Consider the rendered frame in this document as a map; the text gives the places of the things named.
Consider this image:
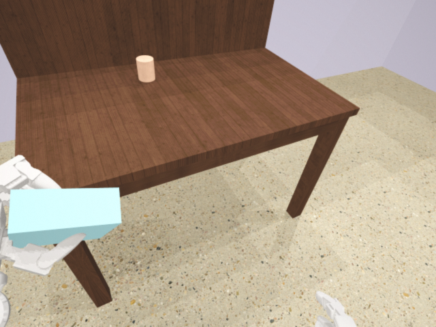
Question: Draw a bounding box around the table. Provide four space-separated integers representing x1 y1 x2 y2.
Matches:
0 0 360 308

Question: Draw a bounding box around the sponge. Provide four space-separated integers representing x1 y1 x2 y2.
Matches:
7 187 121 248

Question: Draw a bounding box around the left robot hand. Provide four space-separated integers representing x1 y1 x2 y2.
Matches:
0 155 86 277

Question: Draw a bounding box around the right robot hand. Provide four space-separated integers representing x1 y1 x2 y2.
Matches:
315 291 357 327

